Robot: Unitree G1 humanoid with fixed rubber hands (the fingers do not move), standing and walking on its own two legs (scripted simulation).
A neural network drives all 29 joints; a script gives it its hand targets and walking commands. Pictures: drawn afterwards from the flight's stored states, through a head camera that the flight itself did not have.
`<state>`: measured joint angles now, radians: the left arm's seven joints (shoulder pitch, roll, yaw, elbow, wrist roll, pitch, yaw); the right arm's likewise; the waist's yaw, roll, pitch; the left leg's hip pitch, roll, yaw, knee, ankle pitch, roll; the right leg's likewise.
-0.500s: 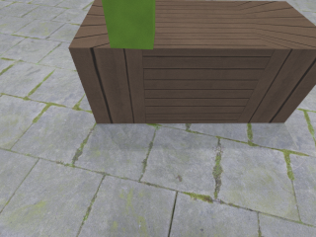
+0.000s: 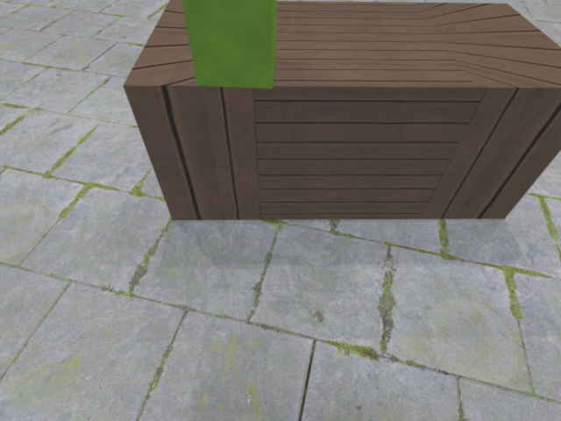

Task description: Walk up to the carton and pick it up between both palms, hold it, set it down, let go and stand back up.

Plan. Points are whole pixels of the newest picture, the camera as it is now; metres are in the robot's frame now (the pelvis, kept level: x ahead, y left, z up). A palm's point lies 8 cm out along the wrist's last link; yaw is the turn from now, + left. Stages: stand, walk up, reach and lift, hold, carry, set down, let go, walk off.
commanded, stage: stand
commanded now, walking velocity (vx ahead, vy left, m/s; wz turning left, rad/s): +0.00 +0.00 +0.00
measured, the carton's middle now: (235, 26) +1.16 +0.18 +0.04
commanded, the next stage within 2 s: walk up in 1.24 s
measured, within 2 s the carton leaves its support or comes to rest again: neither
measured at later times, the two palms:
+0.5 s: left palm out of the picture -0.04 +0.20 -0.15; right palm out of the picture -0.04 -0.20 -0.15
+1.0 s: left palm out of the picture -0.04 +0.20 -0.15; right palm out of the picture -0.04 -0.20 -0.15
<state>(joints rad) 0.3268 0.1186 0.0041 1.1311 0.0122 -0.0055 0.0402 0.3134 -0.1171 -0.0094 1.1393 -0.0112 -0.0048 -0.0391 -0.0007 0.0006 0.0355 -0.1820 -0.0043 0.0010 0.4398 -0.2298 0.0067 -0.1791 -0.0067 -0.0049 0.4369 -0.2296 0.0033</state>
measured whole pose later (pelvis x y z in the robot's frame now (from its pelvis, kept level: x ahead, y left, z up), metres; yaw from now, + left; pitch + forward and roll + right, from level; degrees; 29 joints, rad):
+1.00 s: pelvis +0.00 +0.00 +0.00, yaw +0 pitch -1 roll +0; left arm 0.35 0.11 -0.01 1.15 0.01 -0.01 0.04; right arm 0.35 -0.11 0.00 1.14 -0.01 -0.01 -0.04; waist 0.00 0.00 0.03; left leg -0.19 -0.01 0.00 0.44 -0.23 0.01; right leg -0.19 -0.01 0.00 0.43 -0.23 0.00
